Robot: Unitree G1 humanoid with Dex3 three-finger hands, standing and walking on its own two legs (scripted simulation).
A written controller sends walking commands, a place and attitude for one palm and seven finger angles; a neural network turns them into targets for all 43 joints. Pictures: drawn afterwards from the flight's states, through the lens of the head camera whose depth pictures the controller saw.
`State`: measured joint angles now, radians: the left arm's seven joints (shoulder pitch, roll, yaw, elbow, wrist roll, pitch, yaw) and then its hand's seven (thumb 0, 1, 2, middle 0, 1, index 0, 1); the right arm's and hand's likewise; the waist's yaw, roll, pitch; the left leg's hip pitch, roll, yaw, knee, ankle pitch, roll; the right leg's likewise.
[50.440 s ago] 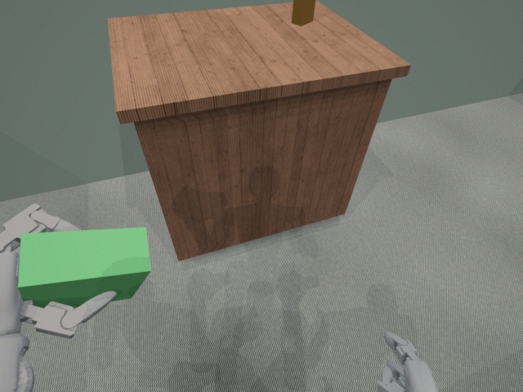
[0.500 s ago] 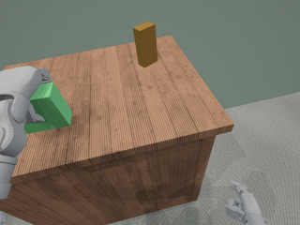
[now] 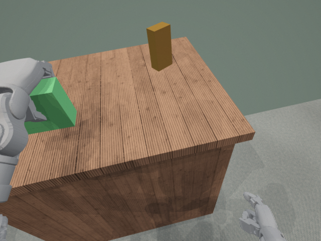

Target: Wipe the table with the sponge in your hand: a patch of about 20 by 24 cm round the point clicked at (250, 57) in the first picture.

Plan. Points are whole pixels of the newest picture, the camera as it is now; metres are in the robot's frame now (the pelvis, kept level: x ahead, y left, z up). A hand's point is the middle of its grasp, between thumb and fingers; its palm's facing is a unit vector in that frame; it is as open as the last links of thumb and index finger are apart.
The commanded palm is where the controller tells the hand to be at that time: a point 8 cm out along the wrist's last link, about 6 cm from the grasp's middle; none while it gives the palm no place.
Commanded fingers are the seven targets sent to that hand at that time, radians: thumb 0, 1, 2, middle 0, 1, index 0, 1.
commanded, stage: bring the sponge back beside the body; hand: left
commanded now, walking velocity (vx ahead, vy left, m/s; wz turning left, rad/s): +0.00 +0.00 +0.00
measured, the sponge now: (43, 112) +0.32 +0.34 +0.18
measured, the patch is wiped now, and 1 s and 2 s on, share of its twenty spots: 1.00 1.00 1.00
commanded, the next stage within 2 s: step back with the hand held close in 1.62 s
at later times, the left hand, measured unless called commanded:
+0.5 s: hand (36, 108) +0.29 +0.31 +0.22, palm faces +0.12 -0.01 -0.99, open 9.6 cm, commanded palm +0.24 +0.31 +0.30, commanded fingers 0.00 0.10 1.30 -1.20 -1.60 -1.20 -1.60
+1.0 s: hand (34, 132) +0.23 +0.27 +0.22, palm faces +0.16 -0.03 -0.99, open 9.6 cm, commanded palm +0.18 +0.27 +0.29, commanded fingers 0.00 0.10 1.30 -1.20 -1.60 -1.20 -1.60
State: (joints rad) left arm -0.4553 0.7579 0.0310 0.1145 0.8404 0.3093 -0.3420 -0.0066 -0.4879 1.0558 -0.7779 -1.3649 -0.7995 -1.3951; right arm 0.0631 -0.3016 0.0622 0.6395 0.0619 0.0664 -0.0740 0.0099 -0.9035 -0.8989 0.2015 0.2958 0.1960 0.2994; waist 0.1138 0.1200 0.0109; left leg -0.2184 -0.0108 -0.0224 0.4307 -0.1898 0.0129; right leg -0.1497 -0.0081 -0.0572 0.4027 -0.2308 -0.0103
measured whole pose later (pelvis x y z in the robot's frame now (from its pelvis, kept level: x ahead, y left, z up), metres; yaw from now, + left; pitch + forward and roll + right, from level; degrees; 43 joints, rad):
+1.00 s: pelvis -0.01 -0.02 +0.00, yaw -1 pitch -3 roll +0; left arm -0.01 0.73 0.08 -0.43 0.74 0.49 -0.28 -0.01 -0.49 1.06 -0.78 -1.37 -0.80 -1.40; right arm -0.02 -0.29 0.09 0.61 0.06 0.09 -0.06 0.01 -0.90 -0.90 0.20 0.30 0.20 0.30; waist 0.17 0.14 -0.01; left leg -0.20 0.01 -0.01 0.47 -0.21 -0.01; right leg -0.16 0.02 -0.04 0.47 -0.26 -0.03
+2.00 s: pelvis -0.02 -0.01 -0.01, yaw -3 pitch +0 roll -1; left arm 0.30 0.47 0.40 -0.74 -0.08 -0.02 0.11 -0.01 -0.50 1.05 -0.79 -1.38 -0.82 -1.40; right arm 0.19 -0.24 0.06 0.54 0.02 0.03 -0.07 0.01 -0.90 -0.90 0.20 0.30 0.20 0.30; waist 0.01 0.01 -0.01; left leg -0.31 0.01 -0.02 0.57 -0.27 0.00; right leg -0.28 0.04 -0.02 0.52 -0.25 -0.02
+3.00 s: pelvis -0.13 +0.01 -0.02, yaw -4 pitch +2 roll -3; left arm 0.21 0.44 0.48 -0.69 -0.06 -0.20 0.14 -0.01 -0.51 1.06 -0.79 -1.38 -0.82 -1.41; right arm 0.17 -0.19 0.02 0.64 0.01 -0.03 -0.05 0.01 -0.90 -0.90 0.20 0.30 0.20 0.30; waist 0.00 0.03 -0.01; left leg -0.54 0.03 -0.04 0.79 -0.27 -0.02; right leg -0.28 0.07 0.03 0.53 -0.29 0.00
